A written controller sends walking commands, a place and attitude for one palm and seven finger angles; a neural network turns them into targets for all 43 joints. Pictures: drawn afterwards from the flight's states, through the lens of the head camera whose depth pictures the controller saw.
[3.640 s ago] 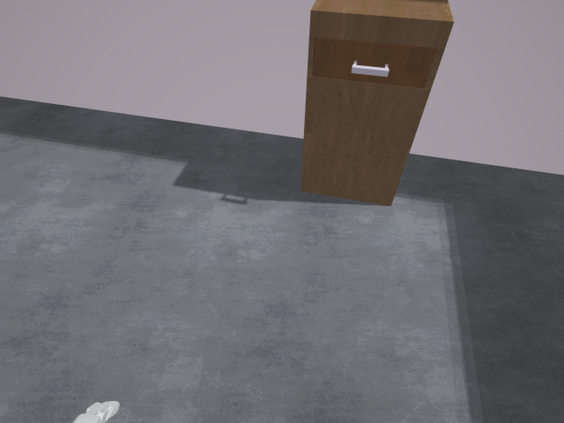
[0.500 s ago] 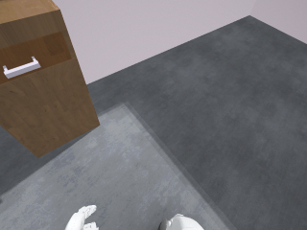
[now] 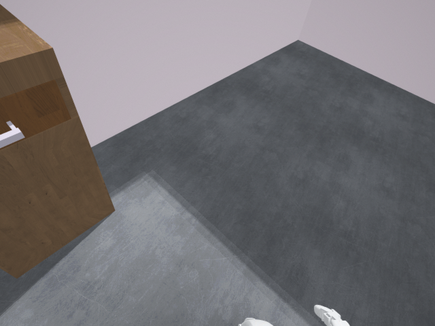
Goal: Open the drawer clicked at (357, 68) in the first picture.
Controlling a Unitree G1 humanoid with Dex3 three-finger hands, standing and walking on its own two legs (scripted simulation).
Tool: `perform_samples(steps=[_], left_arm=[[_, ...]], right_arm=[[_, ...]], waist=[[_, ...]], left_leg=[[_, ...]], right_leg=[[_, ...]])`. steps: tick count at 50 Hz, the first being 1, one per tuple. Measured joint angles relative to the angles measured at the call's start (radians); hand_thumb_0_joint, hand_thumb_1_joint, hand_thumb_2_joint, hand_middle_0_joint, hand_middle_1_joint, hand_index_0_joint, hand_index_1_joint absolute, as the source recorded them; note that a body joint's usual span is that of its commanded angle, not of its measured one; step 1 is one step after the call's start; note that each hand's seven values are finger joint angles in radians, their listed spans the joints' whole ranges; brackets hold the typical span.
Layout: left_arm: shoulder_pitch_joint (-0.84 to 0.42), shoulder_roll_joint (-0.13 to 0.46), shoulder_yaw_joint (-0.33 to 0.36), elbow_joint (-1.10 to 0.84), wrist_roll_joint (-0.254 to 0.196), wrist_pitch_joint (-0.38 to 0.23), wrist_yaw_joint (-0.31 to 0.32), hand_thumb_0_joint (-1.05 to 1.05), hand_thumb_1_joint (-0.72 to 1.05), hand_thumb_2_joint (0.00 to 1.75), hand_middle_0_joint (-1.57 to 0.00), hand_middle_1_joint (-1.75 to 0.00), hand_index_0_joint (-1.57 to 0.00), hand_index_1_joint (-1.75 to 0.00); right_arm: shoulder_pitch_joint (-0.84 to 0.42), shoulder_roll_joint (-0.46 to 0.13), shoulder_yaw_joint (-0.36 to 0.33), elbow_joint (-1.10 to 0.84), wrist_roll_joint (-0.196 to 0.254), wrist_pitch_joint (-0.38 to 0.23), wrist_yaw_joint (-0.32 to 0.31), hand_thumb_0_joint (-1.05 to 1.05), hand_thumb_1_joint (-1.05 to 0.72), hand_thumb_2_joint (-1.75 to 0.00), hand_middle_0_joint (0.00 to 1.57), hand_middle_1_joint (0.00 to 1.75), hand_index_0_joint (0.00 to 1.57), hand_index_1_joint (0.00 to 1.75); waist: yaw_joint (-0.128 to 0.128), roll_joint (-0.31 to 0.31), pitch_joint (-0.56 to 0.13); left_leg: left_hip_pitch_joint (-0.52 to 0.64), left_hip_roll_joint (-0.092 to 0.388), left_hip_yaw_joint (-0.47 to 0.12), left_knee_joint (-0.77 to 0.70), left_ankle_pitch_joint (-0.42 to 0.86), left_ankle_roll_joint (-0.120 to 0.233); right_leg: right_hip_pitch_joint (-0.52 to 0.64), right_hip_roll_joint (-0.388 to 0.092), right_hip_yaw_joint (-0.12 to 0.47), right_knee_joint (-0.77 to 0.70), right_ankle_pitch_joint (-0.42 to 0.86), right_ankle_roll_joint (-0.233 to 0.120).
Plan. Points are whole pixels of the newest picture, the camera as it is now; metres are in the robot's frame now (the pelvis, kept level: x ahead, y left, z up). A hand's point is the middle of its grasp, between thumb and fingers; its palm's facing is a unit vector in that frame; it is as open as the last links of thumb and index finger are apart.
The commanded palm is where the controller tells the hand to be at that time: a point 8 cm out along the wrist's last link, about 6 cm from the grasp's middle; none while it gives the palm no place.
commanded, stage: walk to a spot facing it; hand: left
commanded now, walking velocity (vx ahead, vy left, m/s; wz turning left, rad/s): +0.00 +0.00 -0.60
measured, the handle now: out of the picture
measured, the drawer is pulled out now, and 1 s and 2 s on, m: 0.00 0.00 0.00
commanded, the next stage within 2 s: turn to face it in 1.40 s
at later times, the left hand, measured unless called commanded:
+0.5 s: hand (160, 309) +0.17 +0.12 -0.15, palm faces -0.33 -0.90 -0.27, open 7.4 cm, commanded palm none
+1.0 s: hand out of the picture +0.14 +0.15 -0.17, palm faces -0.40 -0.90 -0.17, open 7.4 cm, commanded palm none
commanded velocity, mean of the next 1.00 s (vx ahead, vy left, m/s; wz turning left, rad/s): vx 0.16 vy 0.00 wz -0.55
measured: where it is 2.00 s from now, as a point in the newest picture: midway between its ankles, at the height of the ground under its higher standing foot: outside the picture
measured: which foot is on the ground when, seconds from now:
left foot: down 0.00-0.46, up 0.48-0.98, down 1.00-1.00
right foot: up 0.00-0.44, down 0.46-1.00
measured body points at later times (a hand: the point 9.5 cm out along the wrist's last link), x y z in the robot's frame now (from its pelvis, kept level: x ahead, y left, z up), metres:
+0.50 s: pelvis -0.01 -0.02 -0.01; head +0.01 -0.06 +0.44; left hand +0.19 +0.17 -0.13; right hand -0.11 -0.26 -0.17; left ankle +0.01 +0.11 -0.71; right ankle -0.05 -0.11 -0.73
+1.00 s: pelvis +0.08 -0.03 +0.00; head +0.10 -0.02 +0.45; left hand +0.16 +0.20 -0.16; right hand +0.08 -0.32 -0.11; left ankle +0.19 +0.03 -0.73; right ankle -0.05 -0.11 -0.73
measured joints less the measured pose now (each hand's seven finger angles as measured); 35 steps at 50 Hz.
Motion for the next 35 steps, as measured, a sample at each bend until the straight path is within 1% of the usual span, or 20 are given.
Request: perform_samples(steps=[2,4,6,8,12,15,20,21,22,23,24,25,26,27,28,29,31,35], left_arm=[[0.011,0.001,0.003,0.004,0.002,0.002,-0.010,0.01,0.91,0.90,-0.20,-0.30,-0.20,-0.30],[0.019,-0.002,0.004,0.006,0.002,0.003,-0.015,0.01,0.91,0.90,-0.20,-0.30,-0.20,-0.30],[0.024,-0.006,0.004,0.009,0.001,0.006,-0.017,0.01,0.91,0.90,-0.20,-0.30,-0.20,-0.30],[0.024,-0.013,0.003,0.013,0.000,0.012,-0.018,0.01,0.91,0.90,-0.20,-0.30,-0.20,-0.30],[0.007,-0.028,-0.001,0.019,-0.001,0.023,-0.018,0.01,0.91,0.90,-0.20,-0.30,-0.20,-0.30],[-0.018,-0.041,-0.007,0.018,-0.002,0.027,-0.019,0.01,0.91,0.90,-0.19,-0.30,-0.20,-0.30],[-0.071,-0.062,-0.019,0.002,-0.002,0.013,-0.016,0.01,0.91,0.90,-0.19,-0.30,-0.20,-0.30],[-0.081,-0.065,-0.021,-0.004,-0.003,0.006,-0.015,0.01,0.91,0.90,-0.19,-0.30,-0.20,-0.30],[-0.087,-0.066,-0.024,-0.012,-0.003,-0.003,-0.015,0.01,0.91,0.90,-0.20,-0.30,-0.20,-0.30],[-0.092,-0.064,-0.028,-0.020,-0.001,-0.017,-0.012,0.01,0.91,0.90,-0.20,-0.30,-0.20,-0.30],[-0.101,-0.069,-0.032,-0.021,-0.001,-0.030,-0.006,0.01,0.91,0.90,-0.20,-0.30,-0.20,-0.30],[-0.107,-0.074,-0.037,-0.023,-0.004,-0.038,-0.001,0.01,0.91,0.90,-0.20,-0.30,-0.20,-0.30],[-0.107,-0.079,-0.041,-0.026,-0.007,-0.041,0.004,0.01,0.91,0.90,-0.20,-0.30,-0.20,-0.30],[-0.103,-0.082,-0.043,-0.028,-0.009,-0.043,0.008,0.00,0.91,0.90,-0.20,-0.30,-0.20,-0.30],[-0.096,-0.085,-0.043,-0.028,-0.011,-0.045,0.011,0.00,0.91,0.90,-0.20,-0.30,-0.20,-0.30],[-0.087,-0.087,-0.044,-0.026,-0.012,-0.047,0.013,0.00,0.91,0.90,-0.20,-0.30,-0.20,-0.30],[-0.066,-0.089,-0.046,-0.016,-0.013,-0.055,0.012,0.00,0.91,0.90,-0.20,-0.30,-0.20,-0.30],[-0.016,-0.093,-0.052,0.008,-0.012,-0.078,0.001,0.00,0.90,0.90,-0.20,-0.30,-0.20,-0.30]], right_arm=[[0.019,0.003,0.001,0.004,-0.002,0.002,-0.003,0.01,-0.91,-0.89,0.20,0.30,0.20,0.30],[0.037,0.004,0.000,0.011,-0.001,-0.001,-0.005,0.01,-0.91,-0.89,0.20,0.30,0.21,0.30],[0.056,0.004,-0.003,0.019,0.001,-0.005,-0.007,0.01,-0.91,-0.89,0.20,0.30,0.21,0.30],[0.076,0.004,-0.008,0.029,0.002,-0.007,-0.008,0.01,-0.91,-0.89,0.20,0.30,0.21,0.30],[0.115,0.003,-0.018,0.055,0.002,-0.005,-0.007,0.01,-0.91,-0.89,0.20,0.30,0.20,0.30],[0.136,-0.004,-0.029,0.078,-0.001,0.001,-0.002,0.01,-0.91,-0.89,0.20,0.30,0.20,0.30],[0.162,-0.031,-0.050,0.107,-0.005,0.010,0.006,0.01,-0.91,-0.89,0.20,0.30,0.20,0.30],[0.169,-0.038,-0.054,0.112,-0.005,0.011,0.007,0.01,-0.91,-0.89,0.20,0.30,0.20,0.30],[0.178,-0.045,-0.057,0.114,-0.003,0.013,0.009,0.01,-0.91,-0.89,0.20,0.30,0.20,0.30],[0.189,-0.051,-0.059,0.114,0.000,0.018,0.012,0.01,-0.91,-0.89,0.20,0.30,0.20,0.30],[0.188,-0.062,-0.060,0.118,0.001,0.030,0.013,0.01,-0.91,-0.89,0.20,0.30,0.20,0.30],[0.186,-0.070,-0.061,0.120,0.002,0.044,0.011,0.01,-0.91,-0.89,0.20,0.30,0.20,0.30],[0.183,-0.076,-0.061,0.121,0.003,0.058,0.009,0.01,-0.91,-0.89,0.20,0.30,0.20,0.30],[0.180,-0.079,-0.060,0.121,0.002,0.067,0.010,0.01,-0.91,-0.90,0.20,0.30,0.20,0.30],[0.174,-0.080,-0.060,0.121,-0.001,0.072,0.013,0.01,-0.91,-0.90,0.20,0.30,0.20,0.30],[0.167,-0.079,-0.060,0.119,-0.004,0.073,0.016,0.01,-0.91,-0.90,0.19,0.30,0.20,0.30],[0.151,-0.078,-0.059,0.108,-0.010,0.063,0.023,0.01,-0.91,-0.90,0.19,0.30,0.20,0.30],[0.112,-0.074,-0.057,0.085,-0.013,0.039,0.030,0.01,-0.91,-0.90,0.19,0.30,0.20,0.30]], waist=[[-0.007,0.007,-0.001],[-0.012,0.011,0.000],[-0.018,0.016,0.002],[-0.026,0.021,0.004],[-0.044,0.026,0.013],[-0.061,0.037,0.024],[-0.094,0.070,0.037],[-0.098,0.078,0.037],[-0.099,0.086,0.035],[-0.099,0.089,0.029],[-0.100,0.106,0.032],[-0.102,0.118,0.034],[-0.103,0.126,0.033],[-0.100,0.129,0.028],[-0.096,0.128,0.021],[-0.092,0.126,0.015],[-0.087,0.120,0.003],[-0.073,0.108,-0.012]], left_leg=[[0.032,0.012,0.023,-0.049,0.017,0.004],[0.057,0.020,0.047,-0.092,0.035,0.008],[0.075,0.028,0.074,-0.120,0.045,0.012],[0.086,0.035,0.099,-0.135,0.047,0.014],[0.098,0.049,0.153,-0.141,0.043,0.012],[0.100,0.067,0.194,-0.127,0.034,0.005],[0.085,0.109,0.260,-0.064,0.005,-0.021],[0.079,0.120,0.272,-0.042,-0.005,-0.029],[0.069,0.132,0.281,-0.009,-0.020,-0.039],[0.046,0.146,0.278,0.045,-0.039,-0.051],[0.009,0.152,0.224,0.129,-0.108,-0.069],[-0.034,0.139,0.150,0.226,-0.171,-0.080],[-0.073,0.122,0.087,0.315,-0.199,-0.086],[-0.105,0.105,0.040,0.386,-0.198,-0.091],[-0.132,0.091,0.004,0.438,-0.173,-0.095],[-0.153,0.082,-0.021,0.470,-0.135,-0.100],[-0.180,0.074,-0.053,0.484,-0.068,-0.110],[-0.205,0.063,-0.087,0.441,-0.004,-0.124]], right_leg=[[-0.029,-0.015,-0.025,0.135,0.023,0.013],[-0.038,-0.036,-0.037,0.205,0.054,0.026],[-0.034,-0.056,-0.042,0.223,0.074,0.036],[-0.018,-0.074,-0.047,0.204,0.079,0.043],[0.023,-0.102,-0.067,0.111,0.059,0.048],[0.061,-0.114,-0.097,-0.001,0.027,0.043],[0.133,-0.103,-0.141,-0.203,0.009,0.013],[0.156,-0.097,-0.148,-0.261,0.036,0.004],[0.187,-0.092,-0.156,-0.338,0.093,-0.007],[0.209,-0.086,-0.153,-0.393,0.130,-0.036],[0.198,-0.073,-0.150,-0.376,0.121,-0.059],[0.192,-0.064,-0.147,-0.359,0.106,-0.074],[0.195,-0.057,-0.143,-0.360,0.099,-0.083],[0.204,-0.052,-0.135,-0.376,0.102,-0.087],[0.216,-0.047,-0.125,-0.401,0.113,-0.088],[0.229,-0.041,-0.114,-0.431,0.130,-0.087],[0.254,-0.030,-0.091,-0.488,0.161,-0.093],[0.292,-0.012,-0.050,-0.563,0.196,-0.101]])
